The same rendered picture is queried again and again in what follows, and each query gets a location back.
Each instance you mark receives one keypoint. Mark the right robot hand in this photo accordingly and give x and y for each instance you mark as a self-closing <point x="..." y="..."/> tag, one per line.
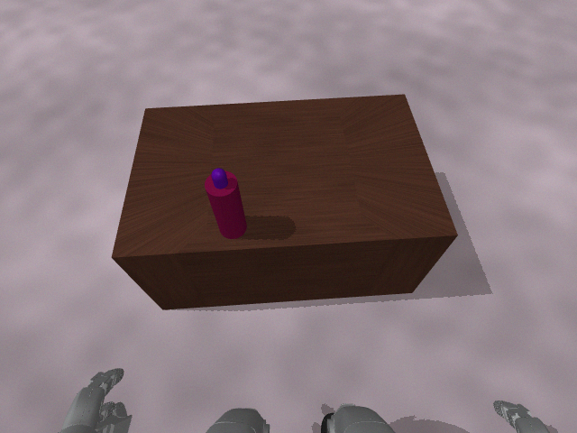
<point x="519" y="417"/>

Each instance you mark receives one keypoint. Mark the bottle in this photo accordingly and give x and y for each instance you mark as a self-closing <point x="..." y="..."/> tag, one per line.
<point x="225" y="199"/>

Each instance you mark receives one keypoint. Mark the left robot hand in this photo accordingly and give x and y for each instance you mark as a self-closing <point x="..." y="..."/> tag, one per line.
<point x="88" y="409"/>

